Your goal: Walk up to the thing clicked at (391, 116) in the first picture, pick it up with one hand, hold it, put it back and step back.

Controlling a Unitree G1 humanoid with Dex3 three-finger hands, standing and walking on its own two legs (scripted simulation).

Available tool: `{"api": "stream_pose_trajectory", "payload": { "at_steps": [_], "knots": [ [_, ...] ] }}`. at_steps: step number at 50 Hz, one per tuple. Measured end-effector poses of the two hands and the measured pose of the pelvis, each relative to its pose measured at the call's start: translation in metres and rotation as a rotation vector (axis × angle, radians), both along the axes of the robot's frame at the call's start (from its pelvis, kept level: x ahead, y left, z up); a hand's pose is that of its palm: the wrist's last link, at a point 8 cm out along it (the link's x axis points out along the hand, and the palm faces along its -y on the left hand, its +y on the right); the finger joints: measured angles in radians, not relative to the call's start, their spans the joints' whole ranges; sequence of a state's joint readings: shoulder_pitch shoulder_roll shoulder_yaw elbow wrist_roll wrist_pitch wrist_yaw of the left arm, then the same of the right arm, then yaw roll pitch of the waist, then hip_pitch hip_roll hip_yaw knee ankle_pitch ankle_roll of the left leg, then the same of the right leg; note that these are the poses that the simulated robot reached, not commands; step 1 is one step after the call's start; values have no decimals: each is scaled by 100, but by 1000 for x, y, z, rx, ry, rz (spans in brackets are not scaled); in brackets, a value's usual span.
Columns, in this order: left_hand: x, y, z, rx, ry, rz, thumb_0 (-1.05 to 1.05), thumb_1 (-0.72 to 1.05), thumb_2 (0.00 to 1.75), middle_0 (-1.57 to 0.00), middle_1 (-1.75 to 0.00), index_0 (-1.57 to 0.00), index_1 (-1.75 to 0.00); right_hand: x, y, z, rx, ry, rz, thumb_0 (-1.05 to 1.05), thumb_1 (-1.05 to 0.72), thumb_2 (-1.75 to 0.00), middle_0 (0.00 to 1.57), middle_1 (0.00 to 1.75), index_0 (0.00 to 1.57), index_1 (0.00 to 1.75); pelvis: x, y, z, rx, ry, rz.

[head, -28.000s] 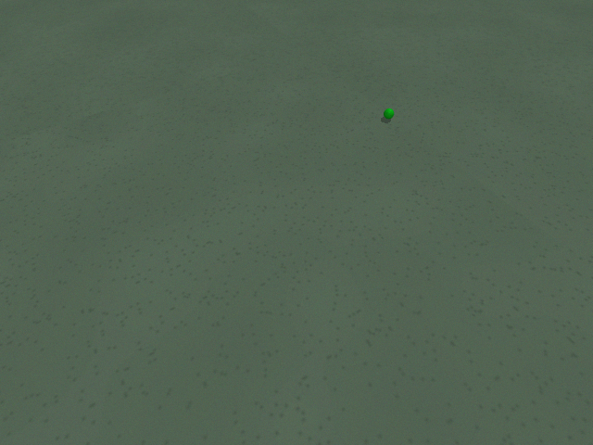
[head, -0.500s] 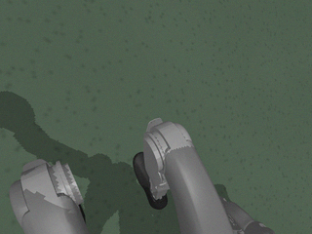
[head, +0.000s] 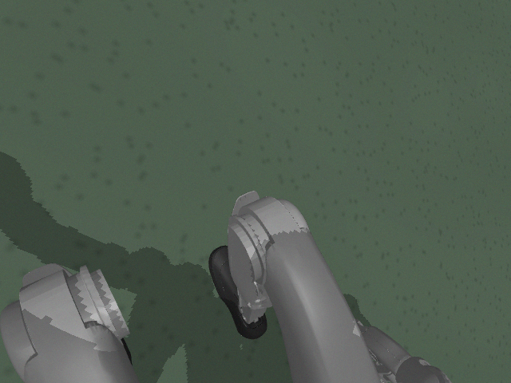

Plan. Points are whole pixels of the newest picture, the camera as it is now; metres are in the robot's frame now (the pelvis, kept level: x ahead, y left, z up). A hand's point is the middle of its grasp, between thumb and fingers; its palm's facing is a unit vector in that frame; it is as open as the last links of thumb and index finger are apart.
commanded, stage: rest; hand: left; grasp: from above
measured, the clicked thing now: out of the picture +0.47 +0.33 -0.28
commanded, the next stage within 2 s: open in 0.08 s
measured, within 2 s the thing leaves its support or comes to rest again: neither
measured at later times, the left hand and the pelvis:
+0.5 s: hand out of the picture +0.45 +0.32 -0.26, palm faces -0.46 -0.15 -0.88, open 9.5 cm; pelvis +0.00 +0.00 +0.00, yaw -1 degrees
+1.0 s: hand out of the picture +0.44 +0.32 -0.26, palm faces -0.47 -0.16 -0.87, open 13.3 cm; pelvis +0.00 +0.00 +0.00, yaw -1 degrees
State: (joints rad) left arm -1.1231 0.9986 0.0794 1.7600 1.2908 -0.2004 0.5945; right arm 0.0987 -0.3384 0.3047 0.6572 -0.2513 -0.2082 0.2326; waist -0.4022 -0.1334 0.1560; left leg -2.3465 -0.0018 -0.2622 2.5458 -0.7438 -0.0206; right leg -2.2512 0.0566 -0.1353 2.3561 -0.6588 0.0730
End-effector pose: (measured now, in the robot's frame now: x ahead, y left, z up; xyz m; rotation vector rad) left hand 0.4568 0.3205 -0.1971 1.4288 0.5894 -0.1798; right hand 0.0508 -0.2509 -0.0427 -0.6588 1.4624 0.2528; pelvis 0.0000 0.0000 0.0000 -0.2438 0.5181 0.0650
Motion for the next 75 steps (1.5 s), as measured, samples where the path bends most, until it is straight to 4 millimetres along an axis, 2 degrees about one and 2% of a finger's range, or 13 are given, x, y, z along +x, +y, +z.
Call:
{"api": "stream_pose_trajectory", "payload": {
  "at_steps": [13,18,26,37,50,64,70,75],
  "knots": [
    [-1,3,-2,-15,-10,4,-10,38,26,-73,-44,-103,-45,2,0,4,-12,-9,20,0,-92,-90,20,30,20,30,-1,1,-1,-10,-13,-3],
    [-1,3,-3,-3,-7,-11,-6,33,30,-70,-50,-88,-47,0,0,4,-10,-3,24,0,-91,-90,20,30,20,30,-2,1,-1,-10,-15,-4],
    [-1,5,-5,6,-2,4,-2,12,45,-56,-63,-62,-58,-1,1,6,-6,-2,25,0,-91,-89,20,30,21,30,-2,1,0,-10,-15,-5],
    [0,7,-6,-4,-9,12,0,-15,66,-36,-79,-38,-76,-5,1,8,-7,21,22,0,-91,-90,20,30,21,30,-2,1,1,-13,-15,-5],
    [-4,7,-5,-1,14,1,0,-36,84,-17,-97,-19,-94,-7,3,7,-2,7,23,0,-91,-89,20,30,20,30,-5,1,1,-16,-24,-6],
    [2,7,-8,-5,-23,-3,0,-45,93,-9,-104,-11,-102,-8,3,13,-16,23,24,0,-91,-89,20,30,21,30,-3,2,3,-19,-17,-9],
    [14,11,13,21,-94,-3,0,-49,96,-9,-102,-10,-101,-4,2,14,-6,11,12,0,-91,-90,20,30,20,30,-1,1,5,-18,1,-5],
    [24,22,59,60,-186,13,0,-50,98,-9,-101,-9,-100,8,0,7,27,-23,-36,1,-91,-90,20,30,21,30,3,1,10,-10,46,2]
  ]
}}
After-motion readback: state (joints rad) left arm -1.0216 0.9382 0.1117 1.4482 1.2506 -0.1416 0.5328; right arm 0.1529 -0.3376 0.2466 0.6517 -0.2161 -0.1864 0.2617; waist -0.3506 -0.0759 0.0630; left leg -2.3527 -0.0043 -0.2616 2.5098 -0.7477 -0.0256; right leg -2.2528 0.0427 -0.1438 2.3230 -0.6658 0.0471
